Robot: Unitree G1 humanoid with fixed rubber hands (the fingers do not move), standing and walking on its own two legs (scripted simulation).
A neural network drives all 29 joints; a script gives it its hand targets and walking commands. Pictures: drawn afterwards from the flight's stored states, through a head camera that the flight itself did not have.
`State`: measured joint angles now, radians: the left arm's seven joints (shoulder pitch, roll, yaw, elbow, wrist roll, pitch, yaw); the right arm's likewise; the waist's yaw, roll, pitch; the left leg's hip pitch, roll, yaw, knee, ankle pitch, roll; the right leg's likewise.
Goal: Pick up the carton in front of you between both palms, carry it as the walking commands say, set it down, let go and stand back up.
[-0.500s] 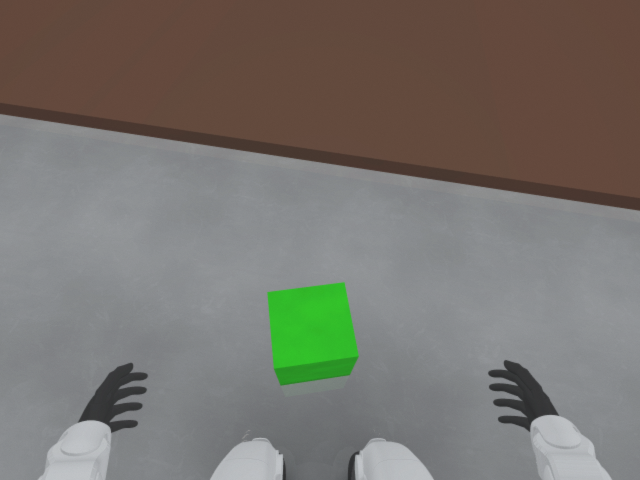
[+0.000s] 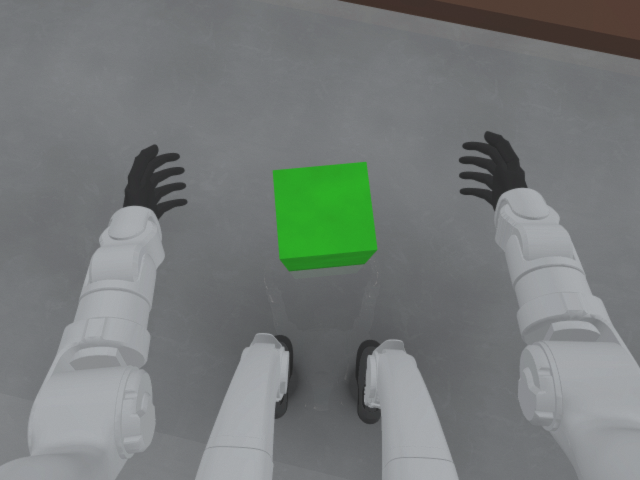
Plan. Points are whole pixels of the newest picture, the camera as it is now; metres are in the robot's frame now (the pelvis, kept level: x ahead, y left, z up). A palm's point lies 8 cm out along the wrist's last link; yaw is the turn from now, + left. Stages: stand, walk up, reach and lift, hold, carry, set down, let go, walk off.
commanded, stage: reach and lift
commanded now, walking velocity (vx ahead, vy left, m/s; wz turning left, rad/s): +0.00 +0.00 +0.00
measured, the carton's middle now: (323, 222) +0.51 +0.03 -0.55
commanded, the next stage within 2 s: none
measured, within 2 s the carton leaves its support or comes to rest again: neither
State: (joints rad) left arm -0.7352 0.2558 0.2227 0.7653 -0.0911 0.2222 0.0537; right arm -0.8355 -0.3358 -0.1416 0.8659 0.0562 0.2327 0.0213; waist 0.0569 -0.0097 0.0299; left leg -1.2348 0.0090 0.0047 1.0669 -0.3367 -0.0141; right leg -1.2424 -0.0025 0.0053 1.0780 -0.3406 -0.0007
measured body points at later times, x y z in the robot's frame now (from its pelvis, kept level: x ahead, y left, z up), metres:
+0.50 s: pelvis +0.01 +0.00 -0.05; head +0.34 -0.01 +0.26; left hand +0.50 +0.22 -0.18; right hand +0.56 -0.16 -0.19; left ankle +0.08 +0.13 -0.64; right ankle +0.08 -0.12 -0.64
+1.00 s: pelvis -0.04 +0.00 -0.26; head +0.32 +0.00 +0.00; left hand +0.49 +0.22 -0.42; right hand +0.54 -0.16 -0.42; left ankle +0.08 +0.13 -0.64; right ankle +0.08 -0.12 -0.64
